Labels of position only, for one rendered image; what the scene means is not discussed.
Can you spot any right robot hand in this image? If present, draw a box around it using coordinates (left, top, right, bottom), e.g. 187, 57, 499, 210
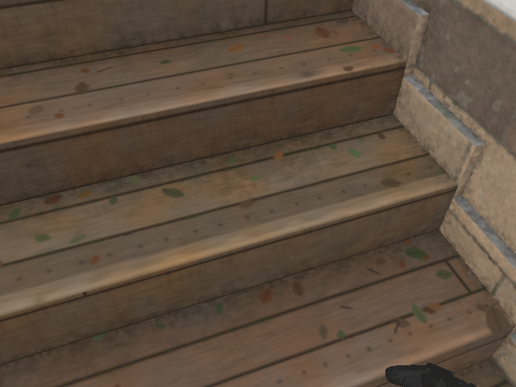
385, 363, 476, 387

